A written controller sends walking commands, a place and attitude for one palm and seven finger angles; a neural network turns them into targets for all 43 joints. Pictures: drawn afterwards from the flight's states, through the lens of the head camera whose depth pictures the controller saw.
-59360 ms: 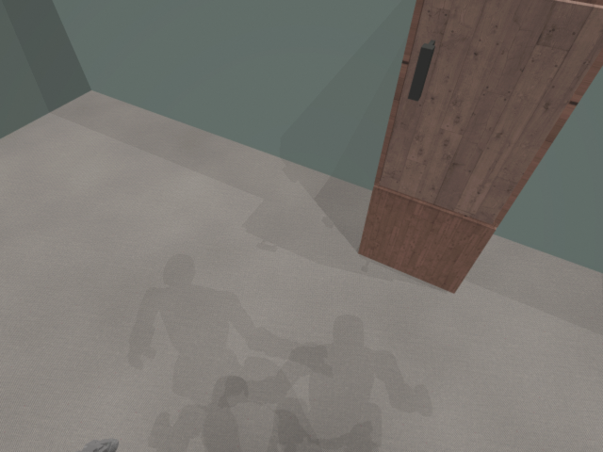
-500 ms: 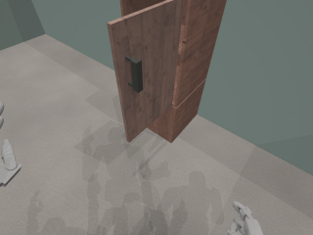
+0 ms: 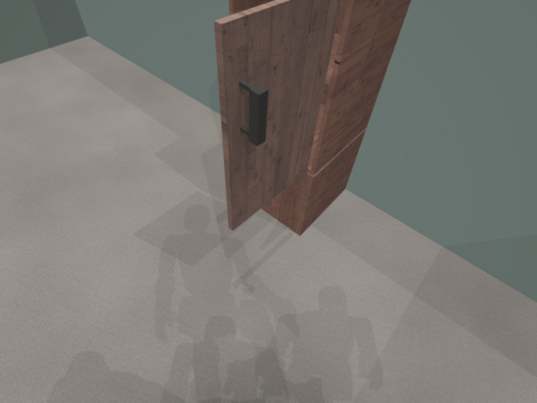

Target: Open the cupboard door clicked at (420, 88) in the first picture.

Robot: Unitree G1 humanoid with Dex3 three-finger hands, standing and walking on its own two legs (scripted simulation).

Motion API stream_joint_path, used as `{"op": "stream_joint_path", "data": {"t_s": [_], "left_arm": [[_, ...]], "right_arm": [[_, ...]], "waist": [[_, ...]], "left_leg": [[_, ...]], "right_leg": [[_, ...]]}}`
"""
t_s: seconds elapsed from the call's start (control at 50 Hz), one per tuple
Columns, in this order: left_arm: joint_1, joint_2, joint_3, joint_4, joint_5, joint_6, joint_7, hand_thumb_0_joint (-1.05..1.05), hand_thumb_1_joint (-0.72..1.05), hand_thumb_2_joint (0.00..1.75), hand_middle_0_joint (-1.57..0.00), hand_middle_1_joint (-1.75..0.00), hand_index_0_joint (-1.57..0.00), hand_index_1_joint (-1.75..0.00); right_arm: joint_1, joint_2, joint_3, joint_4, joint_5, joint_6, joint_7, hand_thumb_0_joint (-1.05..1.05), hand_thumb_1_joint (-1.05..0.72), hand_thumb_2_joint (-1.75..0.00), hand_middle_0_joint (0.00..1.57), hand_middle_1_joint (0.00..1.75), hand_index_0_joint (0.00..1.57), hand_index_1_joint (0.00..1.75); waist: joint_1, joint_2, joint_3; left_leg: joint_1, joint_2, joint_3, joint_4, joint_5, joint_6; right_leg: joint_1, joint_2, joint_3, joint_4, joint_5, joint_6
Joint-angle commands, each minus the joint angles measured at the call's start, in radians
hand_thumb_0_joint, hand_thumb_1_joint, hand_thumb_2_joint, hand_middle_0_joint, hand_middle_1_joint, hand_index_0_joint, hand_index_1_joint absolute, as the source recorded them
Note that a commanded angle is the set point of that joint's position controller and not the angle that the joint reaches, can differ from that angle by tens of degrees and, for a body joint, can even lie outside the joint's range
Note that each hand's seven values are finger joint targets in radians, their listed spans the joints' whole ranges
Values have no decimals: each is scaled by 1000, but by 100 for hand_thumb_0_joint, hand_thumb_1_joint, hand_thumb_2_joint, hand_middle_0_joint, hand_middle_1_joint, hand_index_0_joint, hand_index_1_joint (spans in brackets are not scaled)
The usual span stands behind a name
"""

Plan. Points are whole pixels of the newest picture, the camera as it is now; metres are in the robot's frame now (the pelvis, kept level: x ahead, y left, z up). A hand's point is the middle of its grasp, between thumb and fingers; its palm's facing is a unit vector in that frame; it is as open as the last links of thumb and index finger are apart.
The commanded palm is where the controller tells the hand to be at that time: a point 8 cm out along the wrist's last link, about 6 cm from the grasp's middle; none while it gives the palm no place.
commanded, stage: let the arm hang, fingers relaxed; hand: left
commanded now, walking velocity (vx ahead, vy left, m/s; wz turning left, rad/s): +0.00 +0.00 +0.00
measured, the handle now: (250, 112) +0.64 +0.07 +0.07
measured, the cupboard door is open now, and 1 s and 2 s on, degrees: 87 87 87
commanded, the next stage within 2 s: look to check the result in 0.78 s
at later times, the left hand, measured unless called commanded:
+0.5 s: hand out of the picture -0.03 +0.17 -0.17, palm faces +0.03 -0.98 -0.21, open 7.4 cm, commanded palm none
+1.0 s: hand out of the picture +0.00 +0.15 -0.17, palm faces +0.03 -0.98 -0.19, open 7.4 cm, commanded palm none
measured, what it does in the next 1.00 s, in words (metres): stands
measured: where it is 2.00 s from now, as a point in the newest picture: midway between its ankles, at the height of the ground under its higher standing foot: outside the picture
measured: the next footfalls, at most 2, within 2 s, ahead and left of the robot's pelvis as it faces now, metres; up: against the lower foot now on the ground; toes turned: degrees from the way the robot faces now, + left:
none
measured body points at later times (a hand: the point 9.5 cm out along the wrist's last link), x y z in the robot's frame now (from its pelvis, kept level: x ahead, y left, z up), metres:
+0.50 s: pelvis +0.00 +0.00 +0.01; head +0.00 -0.01 +0.46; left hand -0.03 +0.23 -0.15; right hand -0.03 -0.19 -0.17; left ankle +0.05 +0.11 -0.73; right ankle -0.01 -0.11 -0.73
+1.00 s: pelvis +0.01 -0.01 +0.01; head +0.03 -0.02 +0.46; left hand +0.00 +0.20 -0.15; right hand -0.01 -0.22 -0.16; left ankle +0.05 +0.11 -0.73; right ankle -0.01 -0.11 -0.73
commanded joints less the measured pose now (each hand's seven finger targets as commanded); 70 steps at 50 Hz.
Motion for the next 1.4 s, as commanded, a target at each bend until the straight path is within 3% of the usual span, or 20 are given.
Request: {"op": "stream_joint_path", "data": {"t_s": [0.0, 0.04, 0.26, 0.42, 0.5, 0.64, 1.08, 1.38], "left_arm": [[50, 138, 22, 48, -2, -56, -5, 0, 90, 90, -20, -30, -20, -30], [55, 125, 15, 96, -3, -58, -4, 0, 90, 90, -20, -30, -20, -30], [125, 77, 5, 214, -2, -57, 9, 0, 90, 90, -20, -30, -20, -30], [139, 54, 9, 217, 0, -58, 17, 0, 90, 90, -20, -30, -20, -30], [119, 48, 14, 207, -1, -61, 18, 0, 90, 90, -20, -30, -20, -30], [105, 42, 16, 202, -3, -67, 19, 0, 90, 90, -20, -30, -20, -30], [89, 51, 12, 212, -8, -77, 19, 0, 90, 90, -20, -30, -20, -30], [77, 62, 10, 211, -9, -78, 17, 0, 90, 90, -20, -30, -20, -30]], "right_arm": [[13, -90, -22, 10, 7, -14, -16, 0, -90, -90, 20, 30, 20, 30], [52, -82, -26, 41, 11, -11, -20, 0, -90, -90, 20, 30, 20, 30], [168, -38, -33, 142, 13, -8, -27, 0, -90, -90, 20, 30, 20, 30], [181, -2, -34, 162, 11, -6, -25, 0, -90, -90, 20, 30, 20, 30], [188, 18, -31, 168, 9, -11, -25, 0, -90, -90, 20, 30, 20, 30], [176, 27, -31, 165, 10, -15, -27, 0, -90, -90, 20, 30, 20, 30], [132, 3, -24, 177, 13, -18, -35, 0, -90, -90, 20, 30, 20, 30], [112, -10, -21, 181, 13, -18, -37, 0, -90, -90, 20, 30, 20, 30]], "waist": [[16, 223, -62], [10, 139, -42], [8, 24, 28], [8, 10, 68], [2, 40, 62], [4, 41, 58], [5, 27, 16], [7, 34, 26]], "left_leg": [[40, 85, -118, -184, -46, 17], [54, 89, -122, -189, -60, 18], [53, 94, -128, -240, -134, 26], [61, 78, -98, -210, -109, 23], [57, 76, -92, -211, -80, 19], [76, 71, -74, -183, -15, 14], [154, 84, -64, -166, 152, 7], [163, 86, -64, -177, 153, 2]], "right_leg": [[31, -81, 100, -155, 60, -45], [15, -84, 94, -177, 45, -45], [-40, -76, 81, -174, -17, -37], [-105, -81, 95, -188, -73, -35], [-93, -82, 99, -175, -34, -36], [-83, -90, 108, -188, 3, -41], [8, -99, 99, -205, 195, -36], [25, -99, 101, -224, 199, -35]]}}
